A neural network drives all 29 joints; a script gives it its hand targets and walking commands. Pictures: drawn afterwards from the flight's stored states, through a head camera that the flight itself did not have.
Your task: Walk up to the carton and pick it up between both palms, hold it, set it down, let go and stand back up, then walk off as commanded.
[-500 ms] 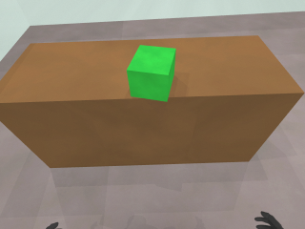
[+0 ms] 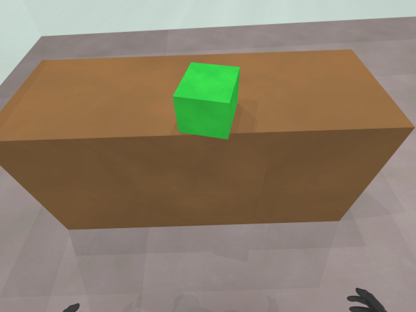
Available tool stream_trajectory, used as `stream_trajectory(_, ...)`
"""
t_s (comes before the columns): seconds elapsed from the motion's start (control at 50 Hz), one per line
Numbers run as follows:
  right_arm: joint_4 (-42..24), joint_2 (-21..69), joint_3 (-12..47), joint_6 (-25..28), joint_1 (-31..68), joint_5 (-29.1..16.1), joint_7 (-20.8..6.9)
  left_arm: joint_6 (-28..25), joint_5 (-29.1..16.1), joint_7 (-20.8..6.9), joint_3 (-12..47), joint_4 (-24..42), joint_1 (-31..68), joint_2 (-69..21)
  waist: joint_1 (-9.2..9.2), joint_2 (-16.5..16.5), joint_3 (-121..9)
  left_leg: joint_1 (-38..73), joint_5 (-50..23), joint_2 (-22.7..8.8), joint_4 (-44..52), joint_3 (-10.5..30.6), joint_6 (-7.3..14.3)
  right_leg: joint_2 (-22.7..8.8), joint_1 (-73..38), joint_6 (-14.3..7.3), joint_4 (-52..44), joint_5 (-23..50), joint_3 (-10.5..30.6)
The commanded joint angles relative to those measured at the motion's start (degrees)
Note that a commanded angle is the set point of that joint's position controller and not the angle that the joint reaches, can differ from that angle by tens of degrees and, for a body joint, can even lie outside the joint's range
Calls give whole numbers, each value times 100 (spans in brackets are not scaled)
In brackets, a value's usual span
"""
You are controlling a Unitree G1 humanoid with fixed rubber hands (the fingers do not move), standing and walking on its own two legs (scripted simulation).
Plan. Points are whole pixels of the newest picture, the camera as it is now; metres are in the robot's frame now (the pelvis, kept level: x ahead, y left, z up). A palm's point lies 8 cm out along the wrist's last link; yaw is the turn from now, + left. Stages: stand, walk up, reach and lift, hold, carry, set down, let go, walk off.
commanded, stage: stand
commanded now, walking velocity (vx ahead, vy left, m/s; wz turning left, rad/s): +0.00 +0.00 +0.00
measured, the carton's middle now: (209, 99) +0.73 +0.00 -0.02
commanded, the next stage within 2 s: none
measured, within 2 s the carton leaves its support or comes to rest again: neither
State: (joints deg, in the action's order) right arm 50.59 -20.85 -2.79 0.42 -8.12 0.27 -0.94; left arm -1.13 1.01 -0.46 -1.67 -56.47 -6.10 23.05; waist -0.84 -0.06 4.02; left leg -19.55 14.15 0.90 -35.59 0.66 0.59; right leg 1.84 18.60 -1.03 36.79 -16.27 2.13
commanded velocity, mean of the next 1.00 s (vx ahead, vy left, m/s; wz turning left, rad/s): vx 0.00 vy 0.00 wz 0.00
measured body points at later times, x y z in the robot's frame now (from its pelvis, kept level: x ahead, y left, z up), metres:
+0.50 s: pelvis +0.00 +0.00 +0.00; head +0.02 +0.00 +0.45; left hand +0.12 +0.32 -0.11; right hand +0.12 -0.31 -0.11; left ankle +0.05 +0.12 -0.72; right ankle +0.04 -0.11 -0.72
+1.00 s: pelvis +0.00 +0.00 +0.00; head +0.01 +0.00 +0.45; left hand +0.11 +0.32 -0.11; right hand +0.12 -0.31 -0.11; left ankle +0.05 +0.12 -0.72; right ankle +0.04 -0.11 -0.72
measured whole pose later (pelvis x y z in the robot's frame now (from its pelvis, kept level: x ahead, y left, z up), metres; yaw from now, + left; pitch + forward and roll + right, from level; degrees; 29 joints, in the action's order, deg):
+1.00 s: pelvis +0.00 +0.00 +0.00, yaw +0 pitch -2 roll +0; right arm 50.6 -20.9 -2.8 0.4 -8.1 0.3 -1.0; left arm -1.1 1.0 -0.5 -1.7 -56.9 -6.1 23.0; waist -0.8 -0.1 3.7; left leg -19.5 14.0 0.9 -35.5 0.7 0.6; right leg 1.8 18.5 -1.0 36.6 -16.1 2.1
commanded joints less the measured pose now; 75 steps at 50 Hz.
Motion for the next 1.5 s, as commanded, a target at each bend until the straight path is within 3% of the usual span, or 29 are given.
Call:
stream_trajectory(0.0,188,-1167,-12,207,223,35,52,-183,-60,33,-36,116,235,1009,9,243,-1446,876,-144,-684,1165,928,257,-851,-593,-188,-1516,128,1013)
stream_trajectory(0.12,143,-1106,-13,193,267,47,37,-179,-28,29,-52,144,334,1069,3,335,-1348,812,144,-638,1178,892,242,-884,-483,-178,-1659,-300,1074)
stream_trajectory(0.14,143,-1119,-6,192,260,53,33,-177,-36,35,-51,135,286,1054,12,207,-1399,832,114,-653,1168,904,243,-876,-496,-169,-1637,-248,1076)
stream_trajectory(0.2,157,-1129,-11,196,239,27,44,-187,-43,29,-38,120,229,1018,14,330,-1416,871,-19,-639,1165,904,236,-847,-547,-165,-1621,-146,1036)
stream_trajectory(0.34,154,-1146,-9,219,261,31,43,-173,-42,34,-39,108,246,1037,40,181,-1436,805,-65,-703,1225,978,257,-834,-646,-181,-1482,48,980)
stream_trajectory(0.4,162,-1147,-21,216,290,31,44,-172,-32,33,-41,90,248,1015,35,317,-1424,840,-24,-674,1157,909,234,-865,-567,-190,-1577,7,1030)
stream_trajectory(0.5,177,-1130,-3,200,246,33,39,-186,-37,32,-39,89,264,1016,24,213,-1375,835,-2,-657,1159,906,242,-874,-532,-177,-1632,-140,1071)
stream_trajectory(0.56,168,-1143,-17,190,227,38,44,-176,-24,35,-43,96,272,1050,-6,417,-1413,873,-61,-647,1120,872,225,-888,-518,-176,-1657,-114,1078)
stream_trajectory(0.64,182,-1113,0,206,211,31,39,-177,-50,31,-39,75,225,1033,17,203,-1473,899,-100,-673,1156,922,239,-871,-575,-177,-1548,-32,1019)
stream_trajectory(0.8,169,-1128,0,212,268,46,46,-178,-35,35,-22,86,249,996,20,276,-1442,865,-53,-675,1159,917,252,-882,-600,-182,-1561,96,1028)
stream_trajectory(1.08,172,-1123,-1,221,279,50,54,-176,-48,34,-29,56,210,1006,53,184,-1453,820,-10,-704,1231,974,261,-849,-647,-181,-1533,28,999)
stream_trajectory(1.18,205,-1104,-2,203,163,25,46,-173,-35,36,-48,65,238,1056,-15,374,-1456,886,-55,-642,1110,869,227,-902,-559,-208,-1606,-18,1084)
stream_trajectory(1.36,168,-1146,-13,212,263,38,55,-172,-42,34,-18,65,239,993,17,222,-1441,834,-4,-686,1166,930,253,-883,-614,-196,-1575,34,1046)
stream_trajectory(1.48,199,-1128,-6,198,188,41,45,-169,-36,34,-36,59,237,1030,3,310,-1408,864,39,-680,1188,933,239,-888,-531,-181,-1627,-222,1062)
